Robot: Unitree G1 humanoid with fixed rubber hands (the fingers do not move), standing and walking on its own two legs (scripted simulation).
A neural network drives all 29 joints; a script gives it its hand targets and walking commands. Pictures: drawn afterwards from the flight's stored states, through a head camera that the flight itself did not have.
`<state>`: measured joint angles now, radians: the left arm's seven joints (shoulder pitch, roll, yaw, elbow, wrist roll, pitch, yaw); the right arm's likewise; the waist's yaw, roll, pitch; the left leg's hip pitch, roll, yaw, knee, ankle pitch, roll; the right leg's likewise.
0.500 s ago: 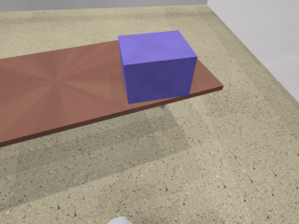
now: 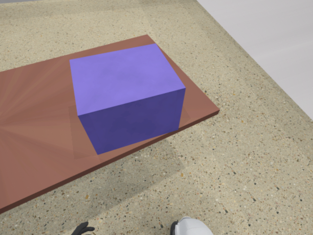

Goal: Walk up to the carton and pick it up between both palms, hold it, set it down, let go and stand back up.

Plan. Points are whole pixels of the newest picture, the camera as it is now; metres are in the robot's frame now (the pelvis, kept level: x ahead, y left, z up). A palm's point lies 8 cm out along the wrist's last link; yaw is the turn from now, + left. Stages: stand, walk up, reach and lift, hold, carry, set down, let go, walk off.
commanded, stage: walk up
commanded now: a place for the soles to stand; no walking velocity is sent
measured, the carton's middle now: (127, 97) +0.51 +0.07 +0.03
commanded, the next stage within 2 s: none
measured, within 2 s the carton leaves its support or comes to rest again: neither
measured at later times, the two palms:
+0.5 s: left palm out of the picture +0.09 +0.24 -0.12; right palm (257, 217) +0.16 -0.27 -0.10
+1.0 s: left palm out of the picture +0.05 +0.23 -0.12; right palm out of the picture +0.10 -0.26 -0.11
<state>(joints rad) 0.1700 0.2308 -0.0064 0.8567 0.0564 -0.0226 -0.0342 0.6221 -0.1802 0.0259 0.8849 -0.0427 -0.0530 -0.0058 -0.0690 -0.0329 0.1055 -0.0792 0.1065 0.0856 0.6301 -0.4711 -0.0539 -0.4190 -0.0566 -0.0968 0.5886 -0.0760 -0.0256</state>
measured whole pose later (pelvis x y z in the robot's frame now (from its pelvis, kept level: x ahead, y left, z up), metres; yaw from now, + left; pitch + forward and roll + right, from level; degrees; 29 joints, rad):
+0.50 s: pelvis +0.04 -0.03 +0.01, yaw +5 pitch -2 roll +0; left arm 0.17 0.27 -0.01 0.94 0.01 0.04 0.00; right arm 0.23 -0.25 -0.01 0.80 -0.01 0.01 -0.02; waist 0.01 0.00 0.08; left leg -0.29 0.03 0.02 0.63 -0.31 0.00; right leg -0.33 -0.02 -0.12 0.59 -0.23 -0.03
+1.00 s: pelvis +0.05 -0.02 +0.02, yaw +11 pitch -1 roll -1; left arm 0.24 0.26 -0.03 0.97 0.02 0.02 -0.01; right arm 0.38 -0.22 0.03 0.91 0.00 -0.01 0.00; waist -0.01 0.00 0.02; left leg -0.28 -0.01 -0.07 0.55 -0.25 0.00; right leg -0.28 -0.03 -0.16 0.50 -0.23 -0.02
